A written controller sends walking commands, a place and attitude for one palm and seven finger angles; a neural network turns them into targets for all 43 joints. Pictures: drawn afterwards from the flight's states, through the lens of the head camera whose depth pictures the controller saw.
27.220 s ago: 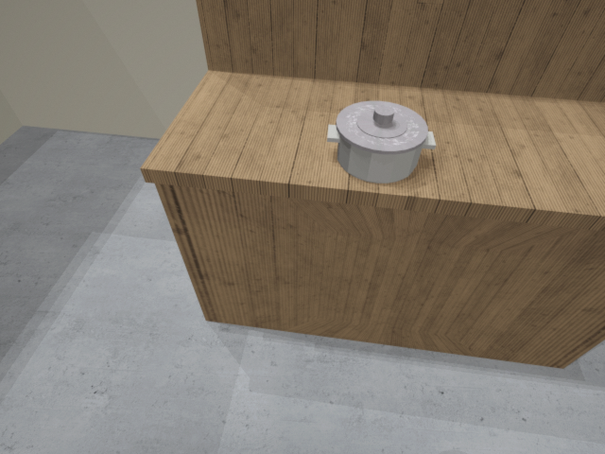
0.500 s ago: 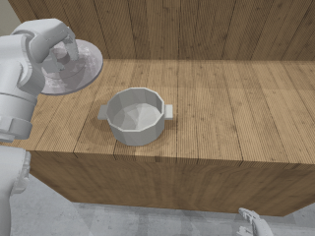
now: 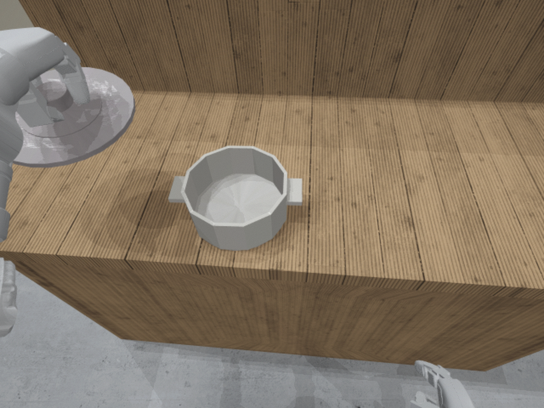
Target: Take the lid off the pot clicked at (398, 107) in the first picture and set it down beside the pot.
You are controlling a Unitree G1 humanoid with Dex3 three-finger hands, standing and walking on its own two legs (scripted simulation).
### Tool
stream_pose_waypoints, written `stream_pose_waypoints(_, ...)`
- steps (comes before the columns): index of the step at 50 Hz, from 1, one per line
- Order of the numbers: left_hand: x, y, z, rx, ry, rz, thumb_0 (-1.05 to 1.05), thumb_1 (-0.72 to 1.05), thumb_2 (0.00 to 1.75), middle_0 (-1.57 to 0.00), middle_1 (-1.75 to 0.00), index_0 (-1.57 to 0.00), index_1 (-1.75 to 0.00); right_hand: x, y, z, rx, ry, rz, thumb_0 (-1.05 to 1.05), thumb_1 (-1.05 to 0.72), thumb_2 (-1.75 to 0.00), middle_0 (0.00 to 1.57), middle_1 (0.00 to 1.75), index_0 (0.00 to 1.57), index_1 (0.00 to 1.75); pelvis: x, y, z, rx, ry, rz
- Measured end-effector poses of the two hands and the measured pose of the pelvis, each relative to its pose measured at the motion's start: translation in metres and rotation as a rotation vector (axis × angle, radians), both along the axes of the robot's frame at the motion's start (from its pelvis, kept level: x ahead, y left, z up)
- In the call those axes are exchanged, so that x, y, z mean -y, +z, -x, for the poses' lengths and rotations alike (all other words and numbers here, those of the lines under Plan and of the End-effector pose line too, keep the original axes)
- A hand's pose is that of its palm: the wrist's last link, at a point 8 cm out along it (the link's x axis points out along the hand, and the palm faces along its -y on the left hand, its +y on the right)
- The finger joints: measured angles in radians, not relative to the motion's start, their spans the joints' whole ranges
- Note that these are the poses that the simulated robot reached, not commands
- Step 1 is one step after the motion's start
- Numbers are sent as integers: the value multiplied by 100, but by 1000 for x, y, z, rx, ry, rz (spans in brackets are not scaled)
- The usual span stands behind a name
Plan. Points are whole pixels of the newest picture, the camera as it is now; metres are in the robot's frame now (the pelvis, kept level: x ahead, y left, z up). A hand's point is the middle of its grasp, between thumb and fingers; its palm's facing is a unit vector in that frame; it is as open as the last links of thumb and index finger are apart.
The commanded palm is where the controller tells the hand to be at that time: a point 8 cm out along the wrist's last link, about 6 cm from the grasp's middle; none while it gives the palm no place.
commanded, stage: move the lid sideways beside the pot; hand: left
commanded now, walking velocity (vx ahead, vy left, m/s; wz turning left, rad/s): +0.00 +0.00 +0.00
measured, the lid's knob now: (53, 97) +0.46 +0.31 +0.21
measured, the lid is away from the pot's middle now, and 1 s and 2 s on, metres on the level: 0.23 0.23 0.23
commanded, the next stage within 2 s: lower the lid onto the table in 0.22 s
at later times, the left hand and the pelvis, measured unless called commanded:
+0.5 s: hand (43, 104) +0.43 +0.31 +0.22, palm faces -0.24 -0.05 -0.97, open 6.4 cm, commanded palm +0.42 +0.30 +0.29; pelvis +0.00 +0.01 +0.00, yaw +0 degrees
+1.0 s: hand (58, 134) +0.42 +0.30 +0.18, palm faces -0.29 -0.07 -0.95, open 6.4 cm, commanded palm +0.42 +0.30 +0.25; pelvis +0.00 +0.01 +0.00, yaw +0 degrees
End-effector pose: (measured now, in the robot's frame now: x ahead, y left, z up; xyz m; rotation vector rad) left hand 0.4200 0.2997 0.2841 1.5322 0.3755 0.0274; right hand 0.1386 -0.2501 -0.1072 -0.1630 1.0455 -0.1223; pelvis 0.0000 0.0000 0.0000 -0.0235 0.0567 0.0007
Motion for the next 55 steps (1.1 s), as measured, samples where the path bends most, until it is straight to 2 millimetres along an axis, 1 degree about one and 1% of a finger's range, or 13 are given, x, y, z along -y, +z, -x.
stream_pose_waypoints(4, -1, 3, 2, 18, -21, -19, 6, 31, 74, -69, -88, -81, -94, -1, -1, 1, -11, 9, 7, 0, -91, -90, 20, 30, 20, 30, -1, 0, 0, -2, 5, 2)
stream_pose_waypoints(9, -12, -1, 0, -11, 15, -6, 6, 31, 74, -69, -88, -81, -94, -2, -2, 5, -26, -2, 8, 0, -91, -90, 20, 30, 20, 30, -2, 0, 0, -6, 4, 2)
stream_pose_waypoints(14, -8, 2, -1, 9, -23, -22, 6, 32, 74, -69, -88, -81, -94, -2, -3, 9, -39, -1, 15, 0, -91, -90, 20, 30, 20, 30, -4, 0, -1, -7, 6, 4)
stream_pose_waypoints(20, -12, 1, -5, 6, -6, 11, 6, 32, 75, -68, -88, -81, -95, -3, -3, 13, -40, -18, 8, 0, -91, -90, 20, 30, 20, 30, -6, 0, -2, -9, 1, 4)
stream_pose_waypoints(24, -9, -7, -7, -18, 2, -1, 6, 32, 74, -68, -88, -81, -95, -3, -3, 15, -42, -19, 4, 0, -91, -90, 20, 30, 20, 30, -7, 0, -1, -10, 2, 5)
stream_pose_waypoints(28, -3, -14, -7, -23, -31, -3, 6, 32, 74, -68, -88, -81, -95, -4, -4, 15, -39, -16, 6, 0, -91, -90, 20, 30, 20, 30, -8, 0, 0, -11, 1, 5)
stream_pose_waypoints(31, -4, -19, -8, -31, -34, 17, 6, 32, 75, -68, -88, -81, -95, -5, -3, 16, -34, -22, 7, 0, -91, -90, 20, 30, 20, 30, -8, 0, 0, -11, -2, 4)
stream_pose_waypoints(38, 0, -19, -4, -13, -58, 9, 6, 32, 74, -68, -88, -81, -95, -3, -1, 16, -22, -23, 9, 0, -91, -90, 20, 30, 20, 30, -8, 0, -1, -9, 0, 5)
stream_pose_waypoints(45, -3, -37, 1, -63, -44, 20, 6, 32, 74, -68, -88, -81, -95, -3, -1, 14, -20, -20, 1, 0, -91, -90, 20, 30, 20, 30, -7, -1, 2, -5, -2, 6)
stream_pose_waypoints(48, -3, -41, 4, -67, -57, 21, 6, 32, 74, -68, -88, -81, -95, -3, 0, 13, -19, -14, 8, 0, -91, -90, 20, 30, 20, 30, -6, -1, 3, -3, 1, 7)
stream_pose_waypoints(55, -9, -51, 5, -93, -39, 40, 6, 32, 75, -68, -88, -82, -95, 0, 0, 17, -32, -15, 25, 0, -91, -90, 20, 30, 20, 30, -4, -1, 4, -3, 6, 8)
